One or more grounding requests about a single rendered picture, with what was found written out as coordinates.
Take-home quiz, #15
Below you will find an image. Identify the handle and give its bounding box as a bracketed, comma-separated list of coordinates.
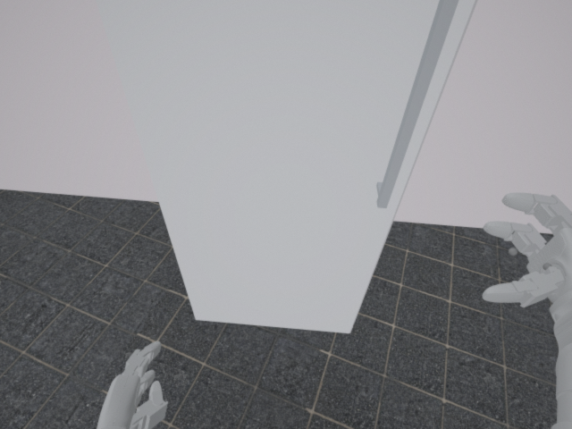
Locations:
[376, 0, 458, 208]

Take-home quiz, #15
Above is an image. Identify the right robot forearm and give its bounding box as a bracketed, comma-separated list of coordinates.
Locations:
[549, 290, 572, 429]

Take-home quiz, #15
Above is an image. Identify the left robot hand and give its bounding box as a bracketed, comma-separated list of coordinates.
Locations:
[97, 341, 168, 429]

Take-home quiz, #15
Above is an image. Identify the fridge door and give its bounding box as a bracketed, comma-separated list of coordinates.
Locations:
[96, 0, 475, 333]

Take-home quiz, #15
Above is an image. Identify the right robot hand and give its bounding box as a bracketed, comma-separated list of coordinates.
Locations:
[483, 192, 572, 307]

